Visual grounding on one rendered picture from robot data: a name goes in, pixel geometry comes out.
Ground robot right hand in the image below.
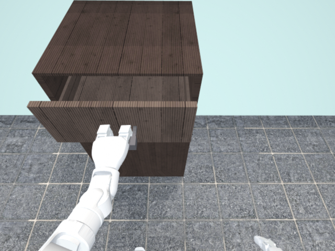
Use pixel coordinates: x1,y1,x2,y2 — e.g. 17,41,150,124
254,236,282,251

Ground robot left hand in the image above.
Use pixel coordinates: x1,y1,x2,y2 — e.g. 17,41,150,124
92,124,132,170

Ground left robot forearm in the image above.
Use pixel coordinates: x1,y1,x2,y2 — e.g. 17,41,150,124
38,166,120,251

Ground cabinet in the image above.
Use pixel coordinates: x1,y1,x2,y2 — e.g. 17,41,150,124
32,0,203,177

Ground handle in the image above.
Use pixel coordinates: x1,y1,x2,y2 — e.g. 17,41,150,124
95,126,137,150

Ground drawer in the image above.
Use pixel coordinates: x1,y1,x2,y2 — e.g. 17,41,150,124
27,76,197,142

